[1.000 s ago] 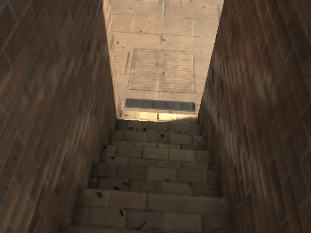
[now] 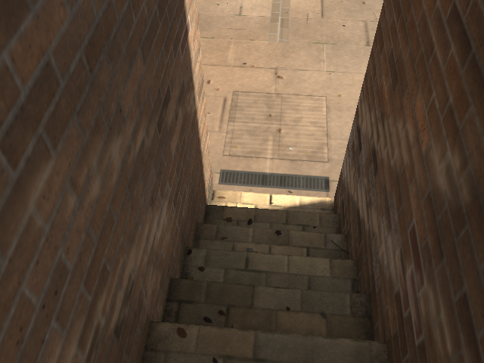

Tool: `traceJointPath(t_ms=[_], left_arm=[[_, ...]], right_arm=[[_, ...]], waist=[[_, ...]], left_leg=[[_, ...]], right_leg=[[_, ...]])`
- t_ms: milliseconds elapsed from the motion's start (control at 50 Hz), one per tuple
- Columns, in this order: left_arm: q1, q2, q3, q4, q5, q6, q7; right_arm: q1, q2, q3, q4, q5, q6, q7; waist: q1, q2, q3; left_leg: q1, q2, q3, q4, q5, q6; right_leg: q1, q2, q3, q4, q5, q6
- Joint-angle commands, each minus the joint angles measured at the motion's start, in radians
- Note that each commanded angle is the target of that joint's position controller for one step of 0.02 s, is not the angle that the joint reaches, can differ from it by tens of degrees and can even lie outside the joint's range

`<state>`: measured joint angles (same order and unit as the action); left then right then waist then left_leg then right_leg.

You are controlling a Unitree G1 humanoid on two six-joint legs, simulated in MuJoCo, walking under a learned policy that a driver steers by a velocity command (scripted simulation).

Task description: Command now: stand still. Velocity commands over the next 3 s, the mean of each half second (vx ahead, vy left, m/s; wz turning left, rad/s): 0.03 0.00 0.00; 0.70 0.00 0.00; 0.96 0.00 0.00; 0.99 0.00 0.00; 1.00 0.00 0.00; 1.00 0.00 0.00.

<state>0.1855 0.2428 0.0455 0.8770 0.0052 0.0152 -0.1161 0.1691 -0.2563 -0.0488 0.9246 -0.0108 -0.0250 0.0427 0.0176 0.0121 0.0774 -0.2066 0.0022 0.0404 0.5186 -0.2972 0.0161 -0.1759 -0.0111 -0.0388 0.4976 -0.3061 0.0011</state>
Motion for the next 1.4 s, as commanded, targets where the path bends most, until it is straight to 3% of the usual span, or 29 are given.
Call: traceJointPath(t_ms=[20, 420, 480, 560, 620, 640, 660, 680, 740, 800, 820, 880, 900, 920, 940, 960, 1020, 1060, 1080, 1120, 1140, 1160, 1200, 1240, 1260, 1300, 1320, 1360, 1400], left_arm=[[0.025, 0.11, 0.029, -0.031, -0.001, -0.005, 0.005], [0.07, 0.07, 0.042, 0.024, 0.005, 0.01, 0.007], [0.113, 0.186, 0.1, 0.016, 0.039, 0.0, 0.04], [-0.052, 0.032, 0.065, -0.077, 0.05, -0.051, 0.07], [-0.149, -0.013, 0.026, -0.135, 0.073, -0.078, 0.082], [-0.118, -0.002, 0.025, -0.136, 0.082, -0.082, 0.083], [-0.239, 0.069, 0.037, -0.182, 0.015, -0.083, 0.115], [-0.253, 0.076, 0.03, -0.18, 0.021, -0.084, 0.125], [-0.029, 0.101, 0.043, -0.092, 0.025, -0.082, 0.132], [0.077, 0.062, 0.033, -0.034, 0.013, -0.063, 0.129], [-0.07, 0.065, 0.046, -0.06, -0.008, -0.085, 0.134], [-0.262, 0.102, 0.059, -0.113, 0.026, -0.137, 0.14], [-0.172, 0.115, 0.064, -0.077, 0.035, -0.163, 0.139], [0.138, 0.141, 0.079, 0.016, 0.014, -0.185, 0.138], [0.401, 0.166, 0.089, 0.095, 0.029, -0.192, 0.142], [0.567, 0.184, 0.104, 0.146, 0.034, -0.2, 0.156], [0.283, 0.16, 0.092, 0.108, 0.072, -0.163, 0.221], [0.038, 0.04, 0.065, 0.059, 0.037, -0.196, 0.217], [-0.114, 0.003, 0.048, 0.053, 0.005, -0.21, 0.218], [-0.222, 0.084, 0.058, 0.071, -0.055, -0.199, 0.227], [-0.345, 0.131, 0.074, 0.074, -0.048, -0.192, 0.205], [-0.464, 0.091, 0.066, 0.046, -0.023, -0.178, 0.175], [-0.268, -0.079, 0.019, 0.026, -0.007, -0.124, 0.173], [0.198, -0.113, -0.001, 0.031, 0.033, -0.12, 0.179], [0.153, 0.017, 0.015, 0.024, 0.093, -0.103, 0.186], [0.289, 0.089, 0.031, 0.11, 0.116, -0.066, 0.181], [0.124, 0.083, 0.029, 0.029, 0.059, -0.082, 0.181], [-0.045, 0.036, 0.0, -0.036, 0.023, -0.096, 0.153], [-0.075, 0.034, 0.001, -0.052, -0.007, -0.083, 0.133]], right_arm=[[0.025, -0.12, -0.024, -0.042, 0.0, -0.005, -0.002], [0.121, -0.097, -0.018, -0.004, -0.01, 0.022, 0.011], [0.145, -0.204, -0.071, -0.021, -0.047, 0.007, -0.008], [0.304, -0.076, -0.052, 0.014, -0.063, -0.064, -0.048], [0.314, -0.089, -0.034, 0.006, -0.058, -0.107, -0.068], [0.306, -0.079, -0.023, 0.011, -0.054, -0.11, -0.07], [0.225, -0.165, -0.048, -0.048, 0.007, -0.092, -0.057], [0.202, -0.169, -0.055, -0.051, 0.029, -0.084, -0.057], [0.258, -0.198, -0.056, -0.038, -0.025, -0.095, -0.049], [0.224, -0.158, -0.042, -0.051, -0.02, -0.077, -0.034], [0.31, -0.106, -0.036, -0.005, -0.034, -0.094, -0.057], [0.578, -0.046, -0.025, 0.069, -0.048, -0.089, -0.048], [0.541, -0.035, -0.016, 0.058, -0.068, -0.08, -0.047], [0.365, -0.048, -0.019, 0.0, -0.088, -0.08, -0.044], [0.16, -0.083, -0.031, -0.042, -0.089, -0.092, -0.05], [-0.011, -0.147, -0.053, -0.067, -0.095, -0.11, -0.073], [-0.004, -0.138, -0.043, -0.049, -0.056, -0.098, -0.079], [0.004, -0.147, -0.041, -0.056, -0.039, -0.086, -0.075], [0.089, -0.062, -0.018, -0.053, -0.017, -0.075, -0.048], [0.271, -0.002, 0.003, 0.008, 0.012, -0.014, -0.031], [0.686, -0.065, -0.027, 0.149, -0.024, 0.012, -0.049], [0.858, -0.094, -0.025, 0.195, -0.044, 0.022, -0.058], [0.615, -0.087, 0.013, 0.118, -0.051, -0.017, -0.047], [0.292, -0.102, 0.017, 0.032, -0.019, -0.061, -0.056], [0.088, -0.133, 0.007, -0.032, -0.005, -0.091, -0.058], [0.117, -0.222, -0.025, -0.009, -0.042, -0.112, -0.063], [0.173, -0.118, -0.006, 0.037, -0.025, -0.136, -0.056], [0.191, -0.068, 0.008, 0.055, 0.009, -0.137, -0.057], [0.176, -0.102, -0.002, 0.029, -0.02, -0.092, -0.059]], waist=[[0.003, -0.012, -0.08], [-0.006, -0.008, -0.029], [-0.002, -0.024, 0.042], [-0.109, 0.064, -0.004], [-0.153, 0.095, 0.046], [-0.137, 0.076, 0.019], [-0.112, 0.002, 0.03], [-0.121, 0.058, -0.017], [-0.065, 0.14, -0.073], [0.007, 0.077, -0.022], [-0.096, 0.121, 0.033], [-0.262, -0.047, 0.046], [-0.204, -0.202, 0.047], [-0.01, -0.418, -0.028], [0.164, -0.482, -0.058], [0.29, -0.336, -0.045], [0.089, -0.056, -0.008], [-0.047, 0.106, -0.008], [-0.171, 0.122, -0.075], [-0.285, -0.03, -0.148], [-0.496, -0.019, -0.272], [-0.635, 0.179, -0.211], [-0.369, 0.167, 0.039], [0.07, 0.065, 0.006], [0.098, 0.004, 0.053], [0.083, 0.077, -0.067], [0.05, 0.072, 0.021], [0.004, 0.037, 0.067], [-0.044, 0.077, 0.074]], left_leg=[[0.049, -0.023, -0.007, -0.083, 0.285, -0.039], [0.045, -0.033, -0.011, -0.142, 0.225, -0.024], [-0.039, -0.013, -0.052, -0.136, -0.387, 0.076], [0.161, 0.175, -0.321, -0.129, -0.437, 0.241], [0.057, 0.34, -0.594, -0.221, -0.445, 0.361], [0.009, 0.341, -0.585, -0.198, -0.449, 0.366], [0.06, 0.332, -0.548, -0.216, -0.4, 0.294], [0.042, 0.305, -0.489, -0.197, -0.288, 0.252], [-0.051, 0.258, -0.38, -0.111, -0.109, 0.237], [-0.26, 0.196, -0.233, 0.029, 0.047, 0.176], [-0.088, 0.172, -0.202, 0.212, -0.192, 0.151], [0.054, 0.051, -0.162, 0.489, -0.171, 0.141], [-0.192, -0.002, -0.08, 0.656, -0.17, 0.114], [-0.529, -0.073, -0.007, 0.864, -0.282, 0.077], [-0.902, -0.096, -0.115, 1.074, -0.451, 0.07], [-1.028, -0.06, -0.233, 1.1, -0.362, 0.072], [-0.982, -0.016, -0.131, 0.761, -0.098, 0.015], [-0.519, 0.024, -0.112, 0.429, 0.411, -0.023], [-0.071, 0.001, -0.033, 0.26, 0.823, -0.035], [0.358, 0.036, -0.028, 0.218, 0.855, 0.0], [0.63, 0.049, -0.076, 0.392, 0.844, 0.095], [0.635, 0.074, -0.052, 0.202, 0.725, 0.149], [0.31, 0.07, -0.138, 0.208, 0.495, 0.107], [-0.055, 0.281, -0.396, 0.143, 0.367, 0.151], [-0.368, 0.327, -0.547, 0.021, -0.031, 0.26], [-0.537, 0.344, -0.65, 0.15, -0.002, 0.356], [-0.54, 0.232, -0.537, 0.291, -0.142, 0.297], [-0.634, 0.099, -0.358, 0.381, -0.474, 0.234], [-0.62, 0.112, -0.317, 0.417, -0.36, 0.248]], right_leg=[[0.016, 0.019, 0.001, -0.074, 0.295, -0.007], [0.032, 0.027, -0.005, -0.124, 0.209, -0.012], [-0.076, -0.023, 0.053, -0.121, -0.38, -0.108], [-0.37, -0.019, 0.059, 0.116, -0.223, -0.124], [-0.633, -0.032, 0.112, 0.561, -0.184, -0.102], [-0.664, -0.039, 0.122, 0.646, -0.186, -0.103], [-0.657, -0.085, 0.118, 0.43, -0.11, -0.058], [-0.578, -0.086, 0.098, 0.414, -0.026, -0.022], [-0.394, -0.068, 0.026, 0.535, 0.036, 0.033], [-0.152, -0.024, -0.091, 0.469, 0.06, 0.037], [-0.406, -0.125, 0.091, 0.326, 0.43, 0.053], [-0.607, -0.056, 0.103, 0.225, 0.153, 0.084], [-0.391, -0.043, 0.152, 0.172, 0.093, 0.106], [-0.007, -0.064, 0.244, 0.029, 0.055, 0.107], [0.312, -0.164, 0.397, 0.047, -0.131, 0.057], [0.376, -0.172, 0.391, 0.145, -0.213, 0.048], [0.24, -0.179, 0.329, 0.265, -0.149, -0.053], [-0.231, -0.095, 0.176, 0.451, -0.267, -0.048], [-0.555, -0.034, 0.039, 0.411, -0.312, -0.025], [-0.704, -0.063, -0.013, 0.456, -0.196, -0.073], [-0.805, -0.062, 0.007, 0.905, -0.081, -0.07], [-0.887, 0.026, -0.066, 1.247, -0.294, -0.066], [-1.019, 0.196, 0.138, 1.609, -0.348, -0.144], [-0.853, 0.029, 0.256, 0.919, 0.006, -0.077], [-0.627, -0.053, 0.207, 0.686, 0.125, 0.01], [-0.357, 0.033, 0.022, 0.936, 0.162, 0.044], [-0.455, -0.061, 0.139, 0.654, 0.587, 0.063], [-0.29, -0.044, 0.054, 0.337, 0.856, 0.045], [-0.113, -0.019, -0.013, 0.137, 0.582, 0.018]])
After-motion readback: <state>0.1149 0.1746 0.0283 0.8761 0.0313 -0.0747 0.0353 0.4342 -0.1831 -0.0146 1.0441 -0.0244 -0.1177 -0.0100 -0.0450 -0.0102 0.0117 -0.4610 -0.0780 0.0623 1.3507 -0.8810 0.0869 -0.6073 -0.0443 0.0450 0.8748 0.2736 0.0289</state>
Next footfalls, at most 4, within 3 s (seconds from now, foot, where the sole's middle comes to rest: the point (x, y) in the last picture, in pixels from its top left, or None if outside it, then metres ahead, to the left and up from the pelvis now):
0.84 right None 0.15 -0.19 -0.77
1.20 left None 0.37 -0.03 -0.96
1.48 right None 0.57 -0.23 -1.15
1.88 left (259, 309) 0.86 -0.02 -1.34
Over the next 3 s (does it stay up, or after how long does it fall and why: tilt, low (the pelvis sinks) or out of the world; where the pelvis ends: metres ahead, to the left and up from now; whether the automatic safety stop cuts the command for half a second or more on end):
stays up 1.71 -0.09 -1.21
